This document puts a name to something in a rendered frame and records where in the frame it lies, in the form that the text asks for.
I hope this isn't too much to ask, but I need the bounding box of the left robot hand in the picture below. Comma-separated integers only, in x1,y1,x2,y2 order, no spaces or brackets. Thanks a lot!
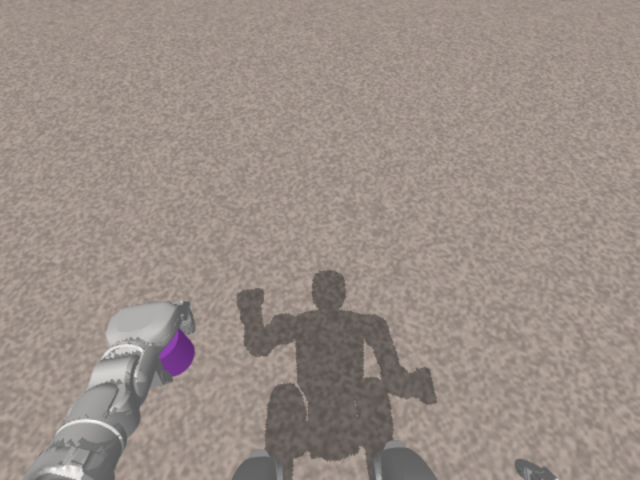
106,301,195,388

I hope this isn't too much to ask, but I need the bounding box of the tin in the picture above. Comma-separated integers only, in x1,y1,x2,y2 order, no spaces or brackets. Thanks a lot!
158,329,195,377

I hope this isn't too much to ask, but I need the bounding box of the right robot hand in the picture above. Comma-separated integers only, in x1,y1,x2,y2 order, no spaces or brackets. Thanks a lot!
515,459,558,480

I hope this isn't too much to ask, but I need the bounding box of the left robot arm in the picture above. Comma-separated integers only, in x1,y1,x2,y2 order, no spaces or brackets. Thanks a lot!
22,340,158,480

